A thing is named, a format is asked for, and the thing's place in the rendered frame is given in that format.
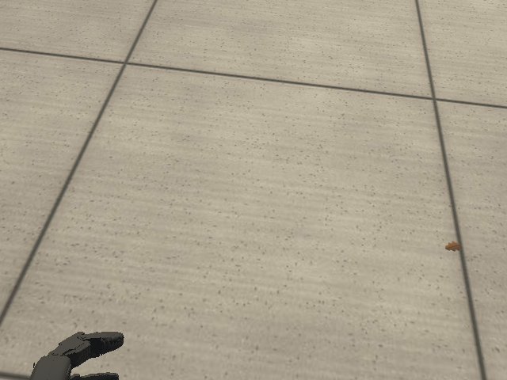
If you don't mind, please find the robot left hand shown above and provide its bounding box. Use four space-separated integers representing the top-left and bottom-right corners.
29 332 124 380

